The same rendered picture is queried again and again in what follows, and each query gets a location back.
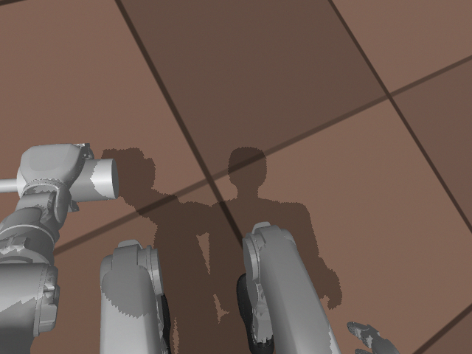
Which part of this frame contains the right robot foot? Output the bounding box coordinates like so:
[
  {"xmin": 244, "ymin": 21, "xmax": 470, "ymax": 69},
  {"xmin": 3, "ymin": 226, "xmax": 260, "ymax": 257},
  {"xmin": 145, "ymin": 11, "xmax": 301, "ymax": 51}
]
[{"xmin": 236, "ymin": 273, "xmax": 274, "ymax": 354}]

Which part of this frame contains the bottle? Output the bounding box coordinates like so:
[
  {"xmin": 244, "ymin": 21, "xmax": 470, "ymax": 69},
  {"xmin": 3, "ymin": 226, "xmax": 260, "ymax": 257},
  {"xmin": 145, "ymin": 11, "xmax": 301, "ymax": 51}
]
[{"xmin": 0, "ymin": 159, "xmax": 119, "ymax": 202}]

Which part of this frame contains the left robot arm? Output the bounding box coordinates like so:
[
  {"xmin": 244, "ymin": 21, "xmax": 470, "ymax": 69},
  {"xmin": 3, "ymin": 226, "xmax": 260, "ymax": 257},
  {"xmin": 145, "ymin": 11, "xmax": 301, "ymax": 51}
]
[{"xmin": 0, "ymin": 180, "xmax": 70, "ymax": 354}]

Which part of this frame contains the right robot hand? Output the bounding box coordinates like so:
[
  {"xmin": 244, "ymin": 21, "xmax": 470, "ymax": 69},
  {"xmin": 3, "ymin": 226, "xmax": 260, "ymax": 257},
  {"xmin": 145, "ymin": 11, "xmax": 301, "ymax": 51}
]
[{"xmin": 347, "ymin": 322, "xmax": 400, "ymax": 354}]

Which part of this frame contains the left robot hand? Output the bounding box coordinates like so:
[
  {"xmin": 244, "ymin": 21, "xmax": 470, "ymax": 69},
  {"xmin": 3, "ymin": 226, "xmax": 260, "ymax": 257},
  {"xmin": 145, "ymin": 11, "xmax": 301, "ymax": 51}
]
[{"xmin": 20, "ymin": 143, "xmax": 94, "ymax": 212}]

